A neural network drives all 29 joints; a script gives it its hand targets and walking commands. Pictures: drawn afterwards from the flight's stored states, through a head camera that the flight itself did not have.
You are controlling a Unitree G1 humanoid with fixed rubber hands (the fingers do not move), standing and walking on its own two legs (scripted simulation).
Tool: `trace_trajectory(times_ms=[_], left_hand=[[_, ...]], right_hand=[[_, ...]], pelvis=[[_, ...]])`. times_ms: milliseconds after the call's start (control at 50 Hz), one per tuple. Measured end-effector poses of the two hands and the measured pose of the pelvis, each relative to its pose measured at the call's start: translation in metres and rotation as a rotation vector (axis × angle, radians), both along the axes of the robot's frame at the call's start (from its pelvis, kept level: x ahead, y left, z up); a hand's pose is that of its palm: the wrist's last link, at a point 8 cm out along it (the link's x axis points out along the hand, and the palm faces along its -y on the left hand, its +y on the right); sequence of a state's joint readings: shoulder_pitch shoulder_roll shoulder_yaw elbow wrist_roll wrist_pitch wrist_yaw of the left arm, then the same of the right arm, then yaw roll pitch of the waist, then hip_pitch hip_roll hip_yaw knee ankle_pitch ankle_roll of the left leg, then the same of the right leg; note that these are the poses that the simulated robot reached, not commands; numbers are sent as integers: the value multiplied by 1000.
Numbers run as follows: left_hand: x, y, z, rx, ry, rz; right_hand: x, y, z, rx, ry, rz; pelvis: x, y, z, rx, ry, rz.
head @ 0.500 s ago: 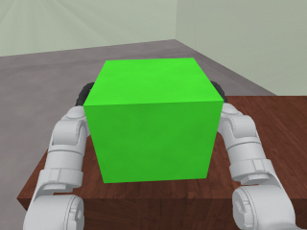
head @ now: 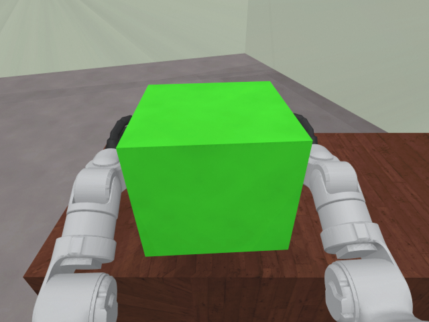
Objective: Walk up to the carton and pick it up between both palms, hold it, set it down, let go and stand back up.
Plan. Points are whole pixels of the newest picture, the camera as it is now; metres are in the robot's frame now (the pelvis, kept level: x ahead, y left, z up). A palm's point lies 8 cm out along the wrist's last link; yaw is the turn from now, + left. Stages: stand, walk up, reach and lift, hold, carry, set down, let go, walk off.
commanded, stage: hold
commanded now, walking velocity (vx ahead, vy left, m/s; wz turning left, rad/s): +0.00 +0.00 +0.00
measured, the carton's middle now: (213, 161) +0.39 +0.01 +0.18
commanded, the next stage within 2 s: none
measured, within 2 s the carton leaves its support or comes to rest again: neither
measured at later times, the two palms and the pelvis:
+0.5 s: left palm (117, 156) +0.37 +0.18 +0.21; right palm (306, 152) +0.38 -0.16 +0.21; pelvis +0.00 +0.00 +0.00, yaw +0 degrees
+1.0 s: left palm (117, 156) +0.37 +0.18 +0.21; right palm (305, 152) +0.38 -0.16 +0.21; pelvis +0.00 +0.00 +0.00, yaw +0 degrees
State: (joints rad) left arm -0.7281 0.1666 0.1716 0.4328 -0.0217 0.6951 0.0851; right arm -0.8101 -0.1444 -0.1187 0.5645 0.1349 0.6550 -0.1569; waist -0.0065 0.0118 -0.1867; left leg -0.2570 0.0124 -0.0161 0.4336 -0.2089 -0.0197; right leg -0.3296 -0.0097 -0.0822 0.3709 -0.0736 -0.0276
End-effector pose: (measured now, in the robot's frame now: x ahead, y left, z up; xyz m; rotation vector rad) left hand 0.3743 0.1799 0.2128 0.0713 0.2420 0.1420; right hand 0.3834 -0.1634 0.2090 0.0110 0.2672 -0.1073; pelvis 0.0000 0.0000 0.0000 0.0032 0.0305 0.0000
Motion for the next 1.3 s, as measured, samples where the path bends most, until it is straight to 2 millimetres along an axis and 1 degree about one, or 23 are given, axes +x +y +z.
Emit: trace_trajectory(times_ms=[1300], left_hand=[[2,1,-2,0,4,2]], right_hand=[[3,1,-1,0,-2,3]], pelvis=[[1,0,0,0,2,2]])
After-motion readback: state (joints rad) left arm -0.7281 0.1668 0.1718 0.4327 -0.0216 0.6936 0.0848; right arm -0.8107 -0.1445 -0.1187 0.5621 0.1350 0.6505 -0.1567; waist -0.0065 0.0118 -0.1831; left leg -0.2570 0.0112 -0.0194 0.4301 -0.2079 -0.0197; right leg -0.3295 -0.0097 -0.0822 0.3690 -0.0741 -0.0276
